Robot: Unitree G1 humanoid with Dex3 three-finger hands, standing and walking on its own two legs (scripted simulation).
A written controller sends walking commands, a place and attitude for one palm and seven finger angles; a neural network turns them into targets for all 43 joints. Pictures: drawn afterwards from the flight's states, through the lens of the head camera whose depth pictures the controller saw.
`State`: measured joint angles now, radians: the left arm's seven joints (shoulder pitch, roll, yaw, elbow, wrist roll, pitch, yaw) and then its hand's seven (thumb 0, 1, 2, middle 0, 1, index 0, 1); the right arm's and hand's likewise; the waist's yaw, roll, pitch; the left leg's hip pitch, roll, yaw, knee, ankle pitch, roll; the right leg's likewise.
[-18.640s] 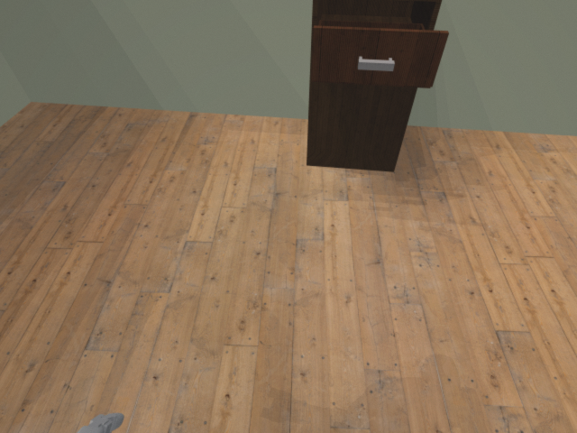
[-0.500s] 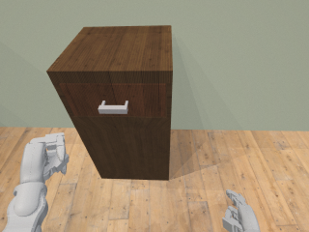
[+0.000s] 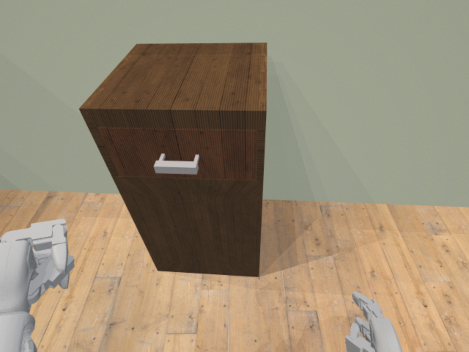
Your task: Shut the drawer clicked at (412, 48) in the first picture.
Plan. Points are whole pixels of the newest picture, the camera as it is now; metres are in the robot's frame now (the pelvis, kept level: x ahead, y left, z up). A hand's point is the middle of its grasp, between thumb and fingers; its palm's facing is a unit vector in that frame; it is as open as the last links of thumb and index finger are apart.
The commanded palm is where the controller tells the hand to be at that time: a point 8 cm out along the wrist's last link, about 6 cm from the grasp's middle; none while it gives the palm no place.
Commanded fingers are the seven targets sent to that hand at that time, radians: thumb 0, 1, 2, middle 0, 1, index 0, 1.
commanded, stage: step back with the hand held close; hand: left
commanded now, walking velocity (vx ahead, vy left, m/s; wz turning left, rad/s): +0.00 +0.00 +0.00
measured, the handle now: (178, 162) +0.59 +0.25 -0.05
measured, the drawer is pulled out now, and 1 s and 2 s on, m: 0.00 0.00 0.00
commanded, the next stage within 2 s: stop stepping back and stand still in 1.28 s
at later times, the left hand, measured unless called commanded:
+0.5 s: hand (44, 276) +0.15 +0.26 +0.15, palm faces +0.27 -0.81 -0.51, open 3.2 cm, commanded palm +0.09 +0.30 +0.17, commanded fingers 0.00 0.90 0.90 -1.40 -1.60 -1.40 -1.60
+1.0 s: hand out of the picture +0.07 +0.29 +0.16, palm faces +0.38 -0.80 -0.46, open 3.2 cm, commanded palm -0.01 +0.33 +0.17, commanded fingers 0.00 0.90 0.90 -1.40 -1.60 -1.40 -1.60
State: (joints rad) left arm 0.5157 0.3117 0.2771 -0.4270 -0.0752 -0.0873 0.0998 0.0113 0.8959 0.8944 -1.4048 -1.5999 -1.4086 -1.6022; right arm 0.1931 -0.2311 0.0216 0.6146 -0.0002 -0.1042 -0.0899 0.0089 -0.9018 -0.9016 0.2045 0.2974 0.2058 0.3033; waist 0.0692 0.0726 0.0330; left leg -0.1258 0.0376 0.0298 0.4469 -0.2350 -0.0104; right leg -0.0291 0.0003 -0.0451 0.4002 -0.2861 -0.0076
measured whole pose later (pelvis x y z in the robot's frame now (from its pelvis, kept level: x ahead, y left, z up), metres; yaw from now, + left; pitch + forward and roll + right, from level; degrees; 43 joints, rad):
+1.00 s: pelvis -0.13 +0.04 -0.02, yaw +2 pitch -1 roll -5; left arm 0.57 0.41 0.39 -0.59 -0.02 -0.27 0.15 0.01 0.89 0.89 -1.41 -1.60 -1.41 -1.60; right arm 0.21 -0.21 -0.02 0.59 -0.01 -0.07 -0.09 0.01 -0.90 -0.90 0.21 0.30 0.21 0.30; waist -0.03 0.05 0.07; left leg -0.48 0.03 -0.02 0.58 -0.13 0.06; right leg -0.37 0.06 0.00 0.69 -0.31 0.03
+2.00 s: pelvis -0.34 +0.02 -0.01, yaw +0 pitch -2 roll +1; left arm 0.62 0.41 0.38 -0.61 -0.01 -0.22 0.15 0.01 0.89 0.89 -1.41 -1.60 -1.41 -1.60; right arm 0.31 -0.15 0.02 0.64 -0.01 -0.17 -0.05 0.01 -0.90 -0.90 0.20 0.30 0.21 0.30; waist -0.07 -0.04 -0.01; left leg -0.24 0.05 0.02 0.54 -0.27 -0.01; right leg -0.45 -0.01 -0.09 0.89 -0.40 -0.01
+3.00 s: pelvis -0.31 +0.04 +0.00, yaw +2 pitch +0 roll -1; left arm 0.64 0.39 0.37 -0.57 -0.05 -0.21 0.15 0.01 0.89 0.89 -1.40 -1.60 -1.41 -1.60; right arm 0.18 -0.19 0.01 0.59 0.00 -0.08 -0.06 0.01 -0.90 -0.90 0.21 0.30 0.21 0.30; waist -0.01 0.01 0.06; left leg -0.20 0.02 0.10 0.48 -0.27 0.03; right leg -0.21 -0.01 -0.09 0.44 -0.22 -0.01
